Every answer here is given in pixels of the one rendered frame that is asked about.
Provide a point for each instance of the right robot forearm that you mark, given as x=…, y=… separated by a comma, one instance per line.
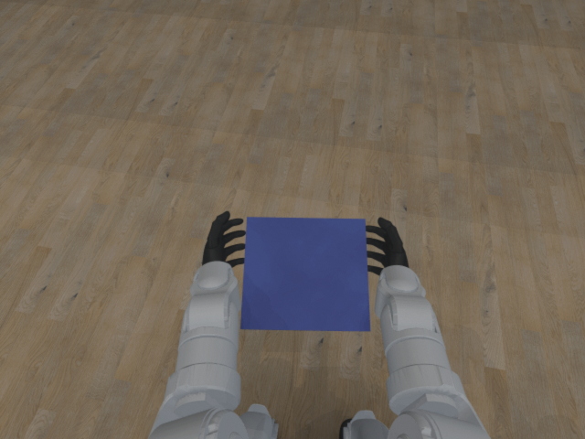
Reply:
x=420, y=376

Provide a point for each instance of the left robot upper arm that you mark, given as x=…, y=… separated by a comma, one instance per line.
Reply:
x=215, y=423

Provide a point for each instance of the right robot upper arm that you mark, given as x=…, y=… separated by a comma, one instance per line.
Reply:
x=421, y=424

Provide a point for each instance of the left robot thigh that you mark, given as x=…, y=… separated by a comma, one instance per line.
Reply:
x=259, y=425

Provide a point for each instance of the robot right hand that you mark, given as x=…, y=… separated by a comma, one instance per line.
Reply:
x=392, y=246

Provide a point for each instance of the right robot thigh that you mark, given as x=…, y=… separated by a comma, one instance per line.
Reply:
x=365, y=429

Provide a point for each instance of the robot left hand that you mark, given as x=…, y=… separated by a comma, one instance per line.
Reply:
x=216, y=241

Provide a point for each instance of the carton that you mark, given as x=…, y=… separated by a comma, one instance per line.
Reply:
x=305, y=274

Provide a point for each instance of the left robot forearm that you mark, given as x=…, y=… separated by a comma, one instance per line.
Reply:
x=206, y=374

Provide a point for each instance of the robot thigh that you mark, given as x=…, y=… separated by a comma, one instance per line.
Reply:
x=259, y=425
x=365, y=429

